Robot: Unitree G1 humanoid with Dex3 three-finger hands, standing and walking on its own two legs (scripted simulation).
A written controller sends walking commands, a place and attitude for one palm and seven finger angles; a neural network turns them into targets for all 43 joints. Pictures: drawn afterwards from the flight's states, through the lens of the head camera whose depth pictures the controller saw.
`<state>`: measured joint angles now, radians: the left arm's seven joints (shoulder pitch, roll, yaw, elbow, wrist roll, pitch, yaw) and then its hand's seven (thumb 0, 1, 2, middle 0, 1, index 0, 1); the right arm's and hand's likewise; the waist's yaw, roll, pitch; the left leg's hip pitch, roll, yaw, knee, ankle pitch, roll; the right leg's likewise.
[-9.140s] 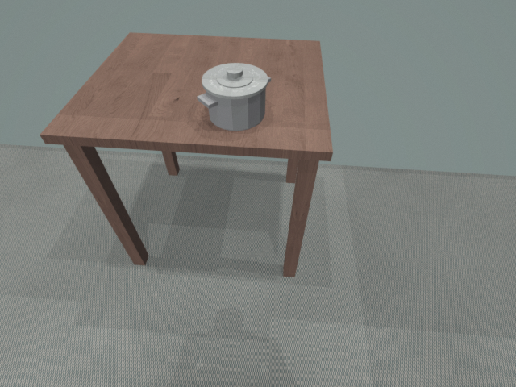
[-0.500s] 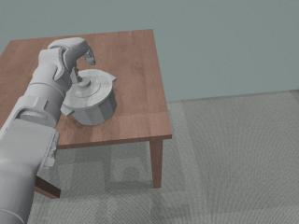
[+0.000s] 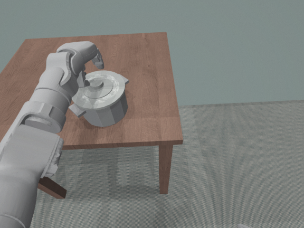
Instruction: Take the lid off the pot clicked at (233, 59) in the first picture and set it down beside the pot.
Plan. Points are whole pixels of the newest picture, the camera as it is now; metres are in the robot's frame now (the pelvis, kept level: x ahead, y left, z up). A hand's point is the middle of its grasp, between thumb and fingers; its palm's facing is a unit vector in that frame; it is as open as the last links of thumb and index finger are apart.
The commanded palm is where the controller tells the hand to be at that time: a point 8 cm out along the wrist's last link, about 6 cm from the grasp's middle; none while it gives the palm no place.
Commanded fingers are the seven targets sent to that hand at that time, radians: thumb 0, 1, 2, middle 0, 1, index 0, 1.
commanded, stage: move the open hand above the knob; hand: left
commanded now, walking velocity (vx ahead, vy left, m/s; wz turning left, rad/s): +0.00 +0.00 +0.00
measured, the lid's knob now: (96, 83) +0.52 +0.16 +0.09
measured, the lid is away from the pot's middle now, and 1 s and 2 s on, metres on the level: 0.00 0.00 0.00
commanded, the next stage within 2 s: lower the open fingers around the knob in 0.22 s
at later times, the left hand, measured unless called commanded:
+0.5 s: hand (86, 75) +0.49 +0.17 +0.14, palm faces -0.41 -0.07 -0.91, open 9.8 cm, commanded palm +0.50 +0.17 +0.21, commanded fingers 0.00 -0.26 1.41 -0.85 -0.08 -0.85 -0.08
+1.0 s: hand (90, 82) +0.49 +0.16 +0.12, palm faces -0.40 -0.04 -0.92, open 9.8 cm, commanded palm +0.49 +0.16 +0.18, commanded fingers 0.00 -0.26 1.41 -0.85 -0.08 -0.85 -0.08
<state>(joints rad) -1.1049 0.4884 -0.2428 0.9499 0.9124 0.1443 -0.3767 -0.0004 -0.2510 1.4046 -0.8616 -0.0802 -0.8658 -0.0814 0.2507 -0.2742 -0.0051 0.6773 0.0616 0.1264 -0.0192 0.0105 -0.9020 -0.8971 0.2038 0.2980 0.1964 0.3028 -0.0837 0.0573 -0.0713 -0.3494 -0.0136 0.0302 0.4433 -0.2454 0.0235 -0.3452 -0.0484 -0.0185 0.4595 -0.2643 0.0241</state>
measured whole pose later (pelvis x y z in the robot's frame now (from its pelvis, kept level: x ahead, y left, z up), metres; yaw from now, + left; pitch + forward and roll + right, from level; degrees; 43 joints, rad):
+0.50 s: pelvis +0.00 +0.00 +0.00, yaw -1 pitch +10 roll +0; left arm -1.18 0.52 -0.23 1.10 0.92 0.19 -0.41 0.00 -0.25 1.40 -0.86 -0.08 -0.86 -0.08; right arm 0.32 -0.29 -0.01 0.71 0.06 0.13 -0.04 0.01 -0.90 -0.90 0.20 0.30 0.20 0.30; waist -0.13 0.06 -0.06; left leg -0.37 0.00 0.04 0.45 -0.25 0.02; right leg -0.37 -0.04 -0.01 0.46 -0.26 0.02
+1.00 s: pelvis +0.00 +0.00 +0.00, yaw -1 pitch +11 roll +0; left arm -1.12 0.47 -0.24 1.08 0.92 0.14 -0.34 0.00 -0.25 1.40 -0.85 -0.08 -0.86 -0.08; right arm 0.30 -0.26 -0.01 0.70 0.06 0.12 -0.03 0.01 -0.90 -0.90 0.20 0.30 0.20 0.30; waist -0.11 0.05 -0.08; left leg -0.40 -0.01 0.04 0.47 -0.26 0.03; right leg -0.40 -0.04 -0.01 0.47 -0.27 0.03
